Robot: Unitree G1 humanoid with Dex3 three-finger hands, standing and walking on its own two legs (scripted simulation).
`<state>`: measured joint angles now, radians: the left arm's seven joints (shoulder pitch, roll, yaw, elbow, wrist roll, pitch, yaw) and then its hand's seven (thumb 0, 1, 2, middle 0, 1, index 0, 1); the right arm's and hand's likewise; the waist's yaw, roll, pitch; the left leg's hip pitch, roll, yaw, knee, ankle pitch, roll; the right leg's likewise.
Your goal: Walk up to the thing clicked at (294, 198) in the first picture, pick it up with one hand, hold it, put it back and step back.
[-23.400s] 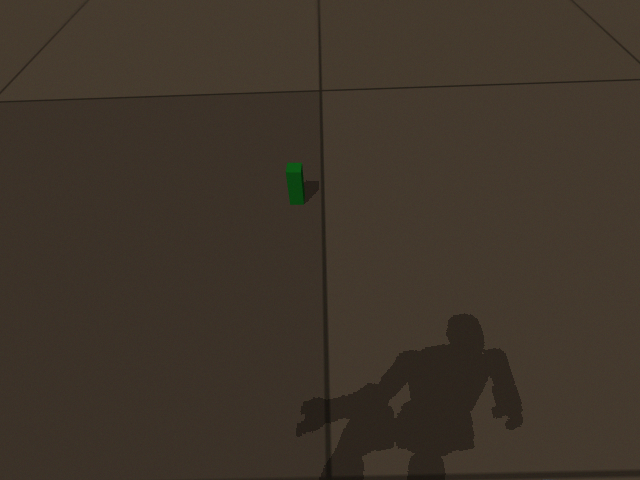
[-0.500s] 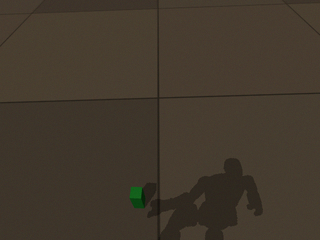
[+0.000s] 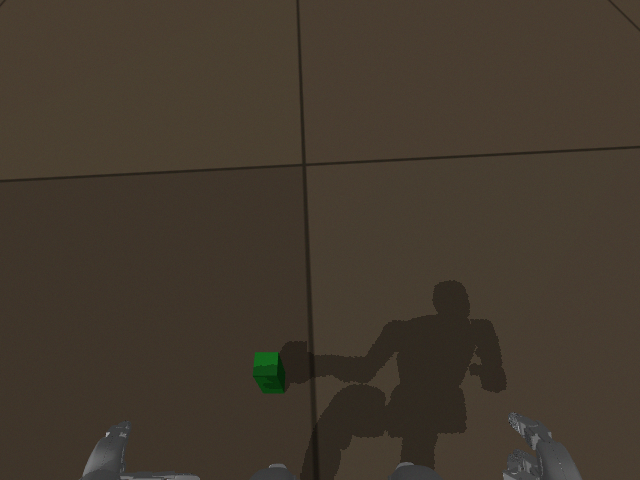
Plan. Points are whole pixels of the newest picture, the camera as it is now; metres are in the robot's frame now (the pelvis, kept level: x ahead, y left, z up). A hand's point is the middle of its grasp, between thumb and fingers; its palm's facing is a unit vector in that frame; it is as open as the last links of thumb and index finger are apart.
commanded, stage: go down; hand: left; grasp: from the side
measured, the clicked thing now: (270, 374) +0.42 +0.18 -0.65
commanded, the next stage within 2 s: none
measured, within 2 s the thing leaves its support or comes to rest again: neither
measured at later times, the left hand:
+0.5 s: hand (155, 472) +0.15 +0.26 -0.15, palm faces +0.06 -0.95 -0.32, open 17.2 cm
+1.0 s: hand (150, 479) +0.14 +0.28 -0.18, palm faces +0.10 -0.95 -0.30, open 17.0 cm
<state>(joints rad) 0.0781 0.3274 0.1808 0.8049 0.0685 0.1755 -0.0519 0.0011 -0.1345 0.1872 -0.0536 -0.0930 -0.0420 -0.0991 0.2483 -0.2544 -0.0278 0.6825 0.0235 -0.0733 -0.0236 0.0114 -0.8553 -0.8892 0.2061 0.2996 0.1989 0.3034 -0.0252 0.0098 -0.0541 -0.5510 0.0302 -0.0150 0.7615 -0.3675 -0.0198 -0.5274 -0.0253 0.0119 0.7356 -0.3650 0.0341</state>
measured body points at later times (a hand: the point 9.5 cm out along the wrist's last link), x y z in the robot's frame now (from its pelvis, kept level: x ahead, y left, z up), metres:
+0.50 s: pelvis +0.01 +0.00 -0.05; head +0.08 +0.02 +0.40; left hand +0.15 +0.31 -0.13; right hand +0.18 -0.24 -0.12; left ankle +0.01 +0.13 -0.71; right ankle +0.00 -0.14 -0.71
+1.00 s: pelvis -0.02 +0.01 -0.08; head +0.07 +0.03 +0.36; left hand +0.14 +0.33 -0.16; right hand +0.15 -0.24 -0.15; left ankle +0.01 +0.13 -0.71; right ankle +0.00 -0.14 -0.71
